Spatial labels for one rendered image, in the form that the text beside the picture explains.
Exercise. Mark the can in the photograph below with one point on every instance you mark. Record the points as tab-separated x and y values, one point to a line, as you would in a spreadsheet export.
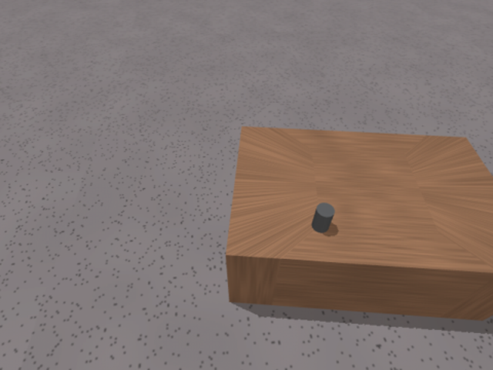
323	217

